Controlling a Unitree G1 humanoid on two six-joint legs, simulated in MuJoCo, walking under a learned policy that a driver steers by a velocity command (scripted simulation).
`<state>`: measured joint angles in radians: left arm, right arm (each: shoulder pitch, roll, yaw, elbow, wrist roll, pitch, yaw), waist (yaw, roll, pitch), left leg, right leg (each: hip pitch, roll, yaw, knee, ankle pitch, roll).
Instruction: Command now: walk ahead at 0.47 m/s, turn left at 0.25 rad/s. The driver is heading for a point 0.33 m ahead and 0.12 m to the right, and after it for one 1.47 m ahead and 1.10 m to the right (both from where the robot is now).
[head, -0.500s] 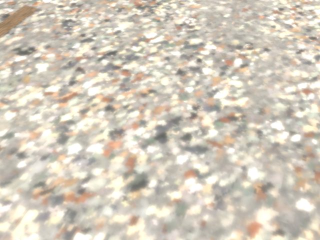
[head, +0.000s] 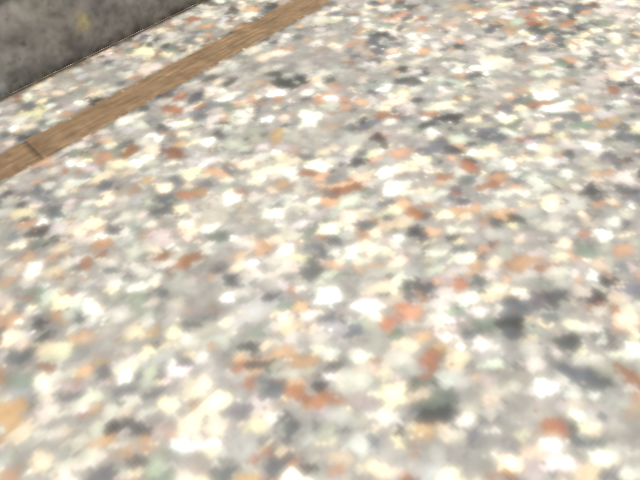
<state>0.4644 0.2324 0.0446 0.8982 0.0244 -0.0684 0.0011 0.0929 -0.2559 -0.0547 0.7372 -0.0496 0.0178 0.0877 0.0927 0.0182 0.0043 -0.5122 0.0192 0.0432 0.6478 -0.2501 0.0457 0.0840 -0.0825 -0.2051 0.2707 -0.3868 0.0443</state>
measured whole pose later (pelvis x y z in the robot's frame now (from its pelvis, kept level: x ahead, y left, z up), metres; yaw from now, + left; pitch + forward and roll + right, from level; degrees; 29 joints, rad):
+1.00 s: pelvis +0.35 +0.03 +0.00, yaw -28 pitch +2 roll +1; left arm 0.24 0.28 0.09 0.77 0.03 0.04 -0.01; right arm 0.17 -0.26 -0.03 0.76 -0.01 0.03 -0.04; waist 0.05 -0.01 0.02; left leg -0.41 -0.02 -0.08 0.76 -0.39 -0.03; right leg -0.36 0.17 0.18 0.45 -0.10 -0.08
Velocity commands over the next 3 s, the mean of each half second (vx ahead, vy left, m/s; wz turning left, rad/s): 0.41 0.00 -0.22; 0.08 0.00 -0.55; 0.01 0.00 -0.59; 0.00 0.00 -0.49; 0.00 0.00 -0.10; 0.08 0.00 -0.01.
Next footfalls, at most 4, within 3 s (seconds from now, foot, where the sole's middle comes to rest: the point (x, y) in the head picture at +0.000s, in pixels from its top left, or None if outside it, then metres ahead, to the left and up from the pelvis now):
0.04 left None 0.14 0.12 -0.77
0.52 right None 0.42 -0.06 -0.77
1.06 left None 0.46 0.12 -0.77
1.54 right None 0.28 -0.03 -0.77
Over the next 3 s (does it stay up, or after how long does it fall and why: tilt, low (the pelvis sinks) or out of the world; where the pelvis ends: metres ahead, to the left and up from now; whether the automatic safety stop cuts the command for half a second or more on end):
stays up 0.38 0.02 0.01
